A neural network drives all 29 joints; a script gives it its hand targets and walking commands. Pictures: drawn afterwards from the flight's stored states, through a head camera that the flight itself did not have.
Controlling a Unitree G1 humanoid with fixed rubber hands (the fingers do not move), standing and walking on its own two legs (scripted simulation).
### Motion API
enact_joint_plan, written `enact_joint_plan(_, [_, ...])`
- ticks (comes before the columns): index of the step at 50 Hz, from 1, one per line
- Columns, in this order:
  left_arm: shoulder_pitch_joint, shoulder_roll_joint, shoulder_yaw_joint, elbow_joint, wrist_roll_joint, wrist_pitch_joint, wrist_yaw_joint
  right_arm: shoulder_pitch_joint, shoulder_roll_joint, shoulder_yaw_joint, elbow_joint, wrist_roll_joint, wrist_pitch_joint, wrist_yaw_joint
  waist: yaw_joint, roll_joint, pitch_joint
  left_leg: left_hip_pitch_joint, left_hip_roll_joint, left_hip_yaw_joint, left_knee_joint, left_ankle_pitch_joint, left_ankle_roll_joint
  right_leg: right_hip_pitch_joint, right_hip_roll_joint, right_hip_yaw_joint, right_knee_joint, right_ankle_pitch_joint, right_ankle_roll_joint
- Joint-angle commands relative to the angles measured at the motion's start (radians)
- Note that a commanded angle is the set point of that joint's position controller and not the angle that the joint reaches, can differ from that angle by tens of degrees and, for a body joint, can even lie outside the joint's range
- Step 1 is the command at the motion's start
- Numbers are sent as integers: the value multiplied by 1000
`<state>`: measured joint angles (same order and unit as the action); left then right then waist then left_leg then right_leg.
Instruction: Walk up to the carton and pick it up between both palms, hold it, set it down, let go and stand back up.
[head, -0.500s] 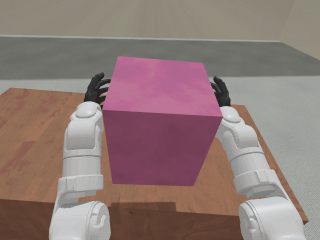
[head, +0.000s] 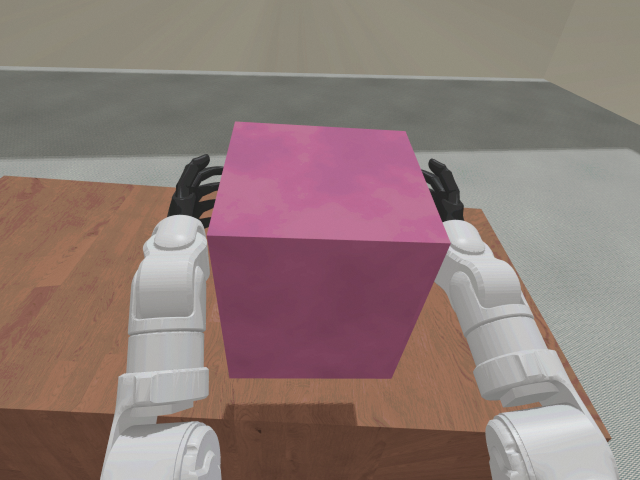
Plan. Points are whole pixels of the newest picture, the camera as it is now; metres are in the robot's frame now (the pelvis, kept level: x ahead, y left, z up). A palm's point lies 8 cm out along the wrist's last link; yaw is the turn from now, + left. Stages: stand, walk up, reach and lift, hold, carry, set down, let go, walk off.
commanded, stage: hold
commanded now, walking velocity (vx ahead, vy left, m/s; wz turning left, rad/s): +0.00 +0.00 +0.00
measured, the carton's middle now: (316, 255) +0.36 +0.00 +0.16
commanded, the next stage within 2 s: none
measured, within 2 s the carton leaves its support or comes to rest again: neither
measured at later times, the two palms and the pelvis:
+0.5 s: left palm (179, 215) +0.36 +0.16 +0.21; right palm (437, 217) +0.37 -0.14 +0.22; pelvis +0.00 +0.00 +0.00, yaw +0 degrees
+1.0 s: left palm (183, 217) +0.36 +0.16 +0.21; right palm (440, 221) +0.37 -0.15 +0.21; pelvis +0.00 +0.00 +0.00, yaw +0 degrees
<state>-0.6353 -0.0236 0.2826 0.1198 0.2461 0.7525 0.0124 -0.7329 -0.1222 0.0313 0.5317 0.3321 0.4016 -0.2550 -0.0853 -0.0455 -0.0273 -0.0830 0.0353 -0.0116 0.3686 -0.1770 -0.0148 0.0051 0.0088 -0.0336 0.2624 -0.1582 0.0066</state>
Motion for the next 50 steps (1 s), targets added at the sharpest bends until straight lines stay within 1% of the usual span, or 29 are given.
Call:
enact_joint_plan(1, [-678, -608, -536, -92, -141, -62, -117, -837, 707, 380, -385, 76, -43, 74, 19, 54, -378, 171, -78, 21, -8, 260, -11, 17, 67, -10, -10, 217, 53])
enact_joint_plan(7, [-738, -625, -552, -84, -156, -79, -114, -878, 721, 363, -375, 61, -50, 82, 10, 69, -427, 179, -77, 19, -8, 240, -12, -5, 62, -13, -9, 190, 55])
enact_joint_plan(10, [-722, -600, -506, -23, -141, -79, -118, -876, 721, 356, -343, 43, -45, 83, 24, 30, -406, 162, -77, 24, -31, 176, 5, -23, 56, -5, -20, 155, 61])
enact_joint_plan(11, [-708, -602, -485, 14, -131, -72, -120, -865, 711, 348, -308, 42, -42, 82, 22, 41, -364, 149, -77, 28, -39, 165, 4, -32, 54, -12, -19, 140, 58])
enact_joint_plan(12, [-715, -608, -499, 18, -136, -73, -127, -864, 710, 333, -310, 35, -46, 81, 3, 39, -370, 148, -77, 25, -40, 158, 5, -31, 54, -8, -25, 127, 59])
enact_joint_plan(13, [-718, -603, -487, 26, -131, -75, -132, -875, 707, 330, -303, 32, -46, 81, 10, 37, -369, 147, -75, 27, -45, 151, 4, -22, 56, -10, -27, 116, 57])
enact_joint_plan(14, [-738, -616, -503, -3, -140, -79, -129, -875, 710, 328, -297, 34, -51, 84, 7, 53, -400, 164, -69, 26, -41, 165, -2, -28, 61, -13, -23, 113, 52])
enact_joint_plan(17, [-725, -616, -487, 26, -141, -79, -129, -878, 711, 332, -306, 36, -53, 83, 10, 41, -395, 160, -73, 29, -31, 205, -4, -17, 65, -12, -21, 153, 56])
enact_joint_plan(18, [-741, -618, -501, -11, -150, -84, -128, -882, 710, 331, -308, 44, -55, 82, 3, 54, -437, 178, -79, 30, -21, 227, -9, 4, 63, -11, -15, 180, 57])
enact_joint_plan(20, [-700, -620, -496, 15, -138, -78, -127, -883, 700, 337, -315, 56, -54, 79, 13, 62, -400, 173, -74, 27, -18, 256, -14, -1, 68, -13, -16, 196, 54])
enact_joint_plan(21, [-726, -620, -500, -5, -144, -80, -126, -873, 707, 336, -291, 54, -53, 78, 0, 68, -408, 176, -76, 24, -21, 247, -14, 1, 67, -13, -18, 175, 50])
enact_joint_plan(24, [-701, -637, -527, -23, -145, -76, -123, -872, 695, 344, -334, 65, -58, 78, 2, 87, -407, 176, -75, 19, -13, 277, -21, 0, 73, -17, -16, 193, 51])
enact_joint_plan(25, [-710, -633, -528, -18, -147, -73, -122, -868, 691, 333, -320, 63, -53, 77, -12, 85, -396, 181, -74, 20, -10, 279, -24, -3, 70, -17, -20, 184, 46])
enact_joint_plan(26, [-706, -639, -531, -43, -147, -75, -119, -868, 690, 343, -339, 67, -59, 79, 0, 90, -425, 202, -69, 14, -5, 310, -27, 3, 80, -20, -13, 194, 44])
enact_joint_plan(27, [-707, -654, -557, -93, -155, -79, -114, -852, 697, 358, -351, 81, -63, 79, -4, 118, -449, 210, -70, 14, 7, 348, -35, 9, 79, -23, -7, 230, 42])
enact_joint_plan(28, [-691, -644, -562, -78, -159, -75, -113, -836, 681, 356, -352, 83, -56, 76, -15, 107, -426, 203, -71, 9, 13, 362, -37, 7, 84, -19, -6, 237, 43])
enact_joint_plan(29, [-717, -648, -571, -102, -154, -74, -110, -847, 686, 360, -338, 83, -50, 78, -17, 126, -416, 213, -68, 7, 11, 349, -41, 7, 78, -23, -10, 211, 37])
enact_joint_plan(30, [-696, -637, -547, -60, -141, -65, -112, -827, 674, 333, -304, 71, -43, 78, -19, 117, -366, 202, -66, 8, 1, 321, -41, -15, 80, -22, -23, 177, 37])
enact_joint_plan(31, [-717, -648, -564, -99, -147, -70, -111, -829, 677, 345, -317, 74, -50, 83, -20, 122, -394, 200, -62, 14, -4, 318, -43, -13, 82, -29, -16, 169, 35])
enact_joint_plan(33, [-697, -624, -532, -39, -130, -62, -112, -843, 685, 344, -293, 66, -42, 87, 9, 89, -337, 158, -57, 10, -22, 237, -25, -31, 75, -19, -26, 107, 29])
enact_joint_plan(34, [-709, -625, -524, -23, -131, -64, -114, -836, 692, 332, -280, 58, -40, 90, 5, 84, -322, 145, -65, 14, -34, 204, -21, -38, 67, -21, -30, 89, 34])
enact_joint_plan(35, [-712, -624, -521, -26, -130, -67, -115, -859, 691, 334, -295, 63, -47, 94, 18, 101, -349, 143, -63, 18, -33, 201, -21, -25, 64, -15, -27, 90, 31])
enact_joint_plan(37, [-732, -648, -555, -93, -147, -76, -109, -878, 700, 346, -344, 71, -59, 97, 7, 106, -440, 191, -65, 17, -18, 262, -28, -2, 70, -22, -15, 146, 36])
enact_joint_plan(39, [-728, -649, -560, -81, -155, -84, -104, -881, 697, 354, -369, 67, -62, 91, 1, 86, -453, 202, -71, 13, -2, 297, -29, 3, 75, -20, -12, 184, 43])
enact_joint_plan(41, [-691, -647, -547, -69, -152, -81, -99, -876, 700, 364, -377, 63, -62, 91, 13, 65, -442, 208, -68, 13, 0, 315, -21, -1, 80, -22, -14, 201, 45])
enact_joint_plan(42, [-696, -646, -552, -86, -155, -81, -101, -856, 690, 361, -363, 66, -62, 89, 9, 78, -463, 224, -67, 13, -1, 332, -26, -4, 79, -21, -10, 218, 43])
enact_joint_plan(46, [-687, -622, -529, -61, -147, -76, -112, -835, 680, 357, -343, 55, -53, 81, 8, 44, -409, 193, -72, 19, -20, 270, -14, -1, 71, -18, -16, 201, 54])
enact_joint_plan(48, [-674, -621, -524, -40, -132, -70, -121, -826, 687, 356, -329, 54, -49, 78, 3, 56, -361, 169, -73, 20, -27, 242, -13, 0, 67, -16, -22, 187, 53])
enact_joint_plan(50, [-687, -615, -516, -35, -133, -72, -127, -860, 702, 367, -356, 58, -50, 78, 13, 38, -381, 166, -77, 20, -27, 228, -4, 7, 61, -12, -22, 197, 56])
